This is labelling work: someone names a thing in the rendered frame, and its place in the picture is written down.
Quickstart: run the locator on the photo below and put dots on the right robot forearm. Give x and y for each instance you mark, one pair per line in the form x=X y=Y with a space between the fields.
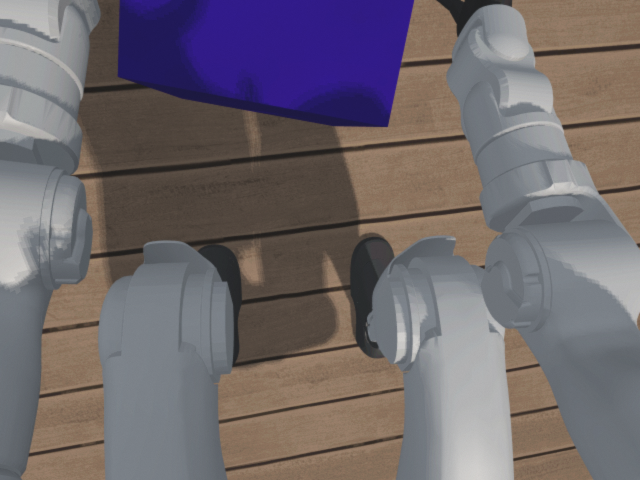
x=525 y=165

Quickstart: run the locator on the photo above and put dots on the left robot thigh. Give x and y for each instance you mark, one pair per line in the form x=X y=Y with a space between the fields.
x=160 y=404

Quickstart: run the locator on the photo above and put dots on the robot right hand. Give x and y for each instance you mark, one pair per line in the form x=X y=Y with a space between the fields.
x=462 y=11

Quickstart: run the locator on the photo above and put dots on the left robot upper arm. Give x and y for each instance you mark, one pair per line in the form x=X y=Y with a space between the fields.
x=45 y=241

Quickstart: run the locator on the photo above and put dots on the carton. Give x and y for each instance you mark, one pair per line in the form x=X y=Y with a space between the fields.
x=332 y=62

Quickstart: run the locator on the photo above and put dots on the right robot upper arm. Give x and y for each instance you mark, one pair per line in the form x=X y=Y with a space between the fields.
x=572 y=290

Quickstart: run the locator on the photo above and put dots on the right robot foot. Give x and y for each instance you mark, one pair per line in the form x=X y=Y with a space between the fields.
x=370 y=258

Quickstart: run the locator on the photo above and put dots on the left robot forearm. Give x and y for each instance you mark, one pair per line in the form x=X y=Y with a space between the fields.
x=44 y=51

